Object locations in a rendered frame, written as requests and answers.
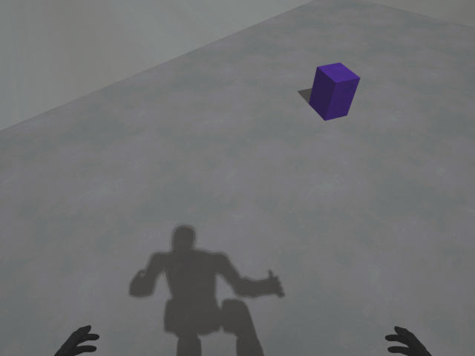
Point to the carton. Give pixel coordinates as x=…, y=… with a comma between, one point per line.
x=333, y=90

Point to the robot left hand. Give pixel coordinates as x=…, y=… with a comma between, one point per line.
x=70, y=348

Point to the robot right hand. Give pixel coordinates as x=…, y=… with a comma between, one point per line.
x=404, y=336

